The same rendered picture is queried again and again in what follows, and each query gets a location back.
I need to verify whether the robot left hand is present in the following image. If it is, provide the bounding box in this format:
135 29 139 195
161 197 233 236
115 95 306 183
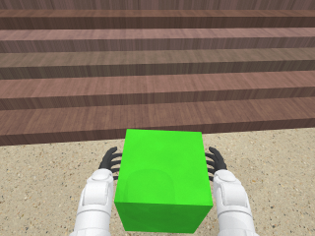
98 147 123 180

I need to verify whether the carton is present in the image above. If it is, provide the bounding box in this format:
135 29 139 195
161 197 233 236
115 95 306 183
114 129 214 234

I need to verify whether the left robot forearm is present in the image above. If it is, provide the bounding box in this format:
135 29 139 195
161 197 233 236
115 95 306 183
69 168 114 236

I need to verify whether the right robot forearm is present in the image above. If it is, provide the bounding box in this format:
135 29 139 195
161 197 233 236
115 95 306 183
213 169 259 236

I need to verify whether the robot right hand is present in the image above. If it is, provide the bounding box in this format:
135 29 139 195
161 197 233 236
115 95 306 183
205 147 227 182

